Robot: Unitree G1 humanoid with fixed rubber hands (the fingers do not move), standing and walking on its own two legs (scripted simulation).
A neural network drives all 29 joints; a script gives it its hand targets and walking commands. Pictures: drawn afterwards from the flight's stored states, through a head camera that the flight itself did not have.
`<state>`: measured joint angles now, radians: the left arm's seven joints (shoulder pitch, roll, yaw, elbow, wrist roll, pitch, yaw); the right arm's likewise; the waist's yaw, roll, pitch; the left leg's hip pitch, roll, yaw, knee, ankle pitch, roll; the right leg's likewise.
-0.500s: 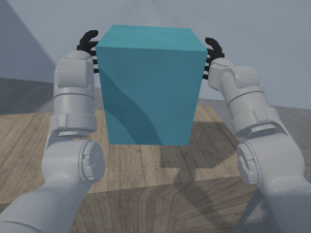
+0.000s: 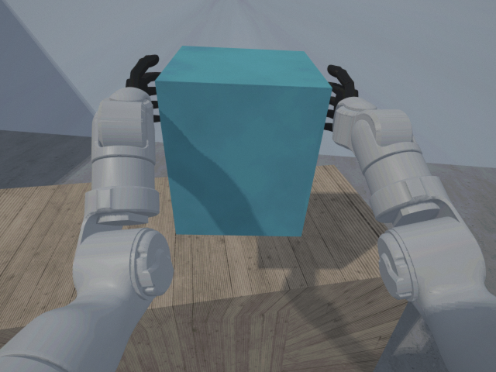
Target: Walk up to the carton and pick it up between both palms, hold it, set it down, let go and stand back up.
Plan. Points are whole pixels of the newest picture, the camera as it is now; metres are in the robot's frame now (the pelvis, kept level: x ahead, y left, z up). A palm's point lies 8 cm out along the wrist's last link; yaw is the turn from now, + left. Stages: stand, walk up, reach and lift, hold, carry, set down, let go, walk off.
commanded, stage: hold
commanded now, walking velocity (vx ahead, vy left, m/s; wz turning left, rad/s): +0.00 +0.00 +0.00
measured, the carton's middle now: (241, 140) +0.40 +0.00 +0.26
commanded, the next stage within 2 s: none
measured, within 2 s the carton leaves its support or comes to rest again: neither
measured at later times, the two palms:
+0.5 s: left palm (136, 100) +0.36 +0.15 +0.34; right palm (346, 106) +0.35 -0.15 +0.34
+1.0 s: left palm (134, 102) +0.36 +0.15 +0.34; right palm (341, 112) +0.36 -0.14 +0.33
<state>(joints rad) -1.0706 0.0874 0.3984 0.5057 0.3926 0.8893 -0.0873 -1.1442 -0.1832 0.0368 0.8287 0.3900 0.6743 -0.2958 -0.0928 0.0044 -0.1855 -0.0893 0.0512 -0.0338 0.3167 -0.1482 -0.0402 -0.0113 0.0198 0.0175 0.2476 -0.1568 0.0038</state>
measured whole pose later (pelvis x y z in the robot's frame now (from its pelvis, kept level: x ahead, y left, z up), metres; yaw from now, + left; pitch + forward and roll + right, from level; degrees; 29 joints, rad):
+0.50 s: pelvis +0.00 +0.00 +0.00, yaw +0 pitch -4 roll -1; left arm -1.09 0.10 0.38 0.53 0.38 0.88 -0.10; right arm -1.17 -0.19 0.02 0.85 0.39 0.67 -0.29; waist -0.10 -0.01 -0.20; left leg -0.10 0.05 -0.04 0.32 -0.15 -0.04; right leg -0.02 0.02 0.02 0.24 -0.15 0.00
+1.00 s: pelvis +0.00 +0.00 +0.00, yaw +1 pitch -4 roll -1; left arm -1.07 0.11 0.36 0.48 0.37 0.90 -0.10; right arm -1.12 -0.17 0.02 0.79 0.39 0.67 -0.31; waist -0.11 -0.01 -0.19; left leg -0.10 0.05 -0.05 0.33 -0.15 -0.05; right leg -0.01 0.02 0.00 0.24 -0.15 0.00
